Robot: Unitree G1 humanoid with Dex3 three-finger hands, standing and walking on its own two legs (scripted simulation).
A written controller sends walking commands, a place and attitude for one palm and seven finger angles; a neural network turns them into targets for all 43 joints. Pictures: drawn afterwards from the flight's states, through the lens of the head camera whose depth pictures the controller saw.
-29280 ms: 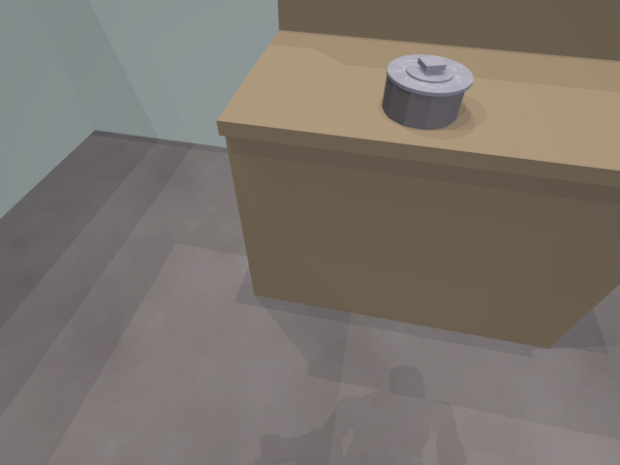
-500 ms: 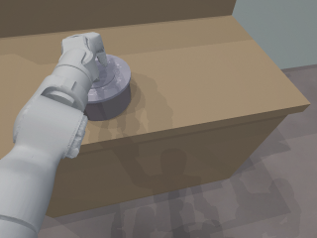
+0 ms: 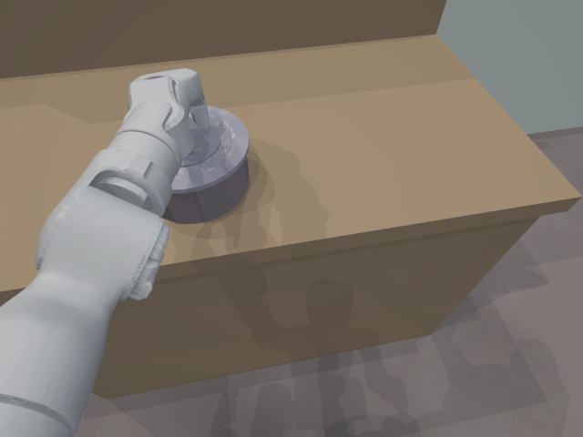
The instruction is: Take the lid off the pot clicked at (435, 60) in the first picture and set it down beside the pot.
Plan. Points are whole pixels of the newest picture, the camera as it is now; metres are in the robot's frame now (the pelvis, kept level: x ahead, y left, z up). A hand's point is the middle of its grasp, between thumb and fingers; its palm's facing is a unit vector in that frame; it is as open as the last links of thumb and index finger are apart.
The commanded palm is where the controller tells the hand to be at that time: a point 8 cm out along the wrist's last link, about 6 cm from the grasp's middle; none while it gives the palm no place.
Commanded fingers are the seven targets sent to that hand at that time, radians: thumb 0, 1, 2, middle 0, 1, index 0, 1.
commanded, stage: close the fingers and squeeze the knob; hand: left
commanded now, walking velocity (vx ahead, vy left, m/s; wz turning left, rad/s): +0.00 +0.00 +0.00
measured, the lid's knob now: (183, 133) +0.53 +0.10 +0.13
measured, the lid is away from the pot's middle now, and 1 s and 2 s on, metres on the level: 0.00 0.01 0.02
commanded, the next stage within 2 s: lift the lid straight up in 0.40 s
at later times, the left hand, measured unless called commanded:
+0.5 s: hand (180, 135) +0.50 +0.09 +0.15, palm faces -0.40 -0.08 -0.91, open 7.4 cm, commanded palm +0.51 +0.09 +0.19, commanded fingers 0.00 0.69 0.94 -0.67 -1.09 -0.80 -1.13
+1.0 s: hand (172, 127) +0.49 +0.10 +0.17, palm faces -0.39 -0.10 -0.91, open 7.2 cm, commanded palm +0.51 +0.10 +0.23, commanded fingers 0.00 0.70 0.94 -0.67 -1.09 -0.80 -1.13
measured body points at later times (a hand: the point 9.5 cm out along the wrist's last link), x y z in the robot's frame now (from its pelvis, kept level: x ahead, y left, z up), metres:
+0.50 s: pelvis +0.00 +0.00 +0.00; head +0.05 -0.02 +0.45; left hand +0.52 +0.10 +0.20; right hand +0.00 -0.27 -0.14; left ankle +0.02 +0.11 -0.73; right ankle -0.06 -0.11 -0.73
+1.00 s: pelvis +0.00 +0.00 +0.00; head +0.04 -0.02 +0.45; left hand +0.51 +0.10 +0.22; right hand +0.02 -0.27 -0.14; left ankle +0.02 +0.11 -0.73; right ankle -0.06 -0.11 -0.73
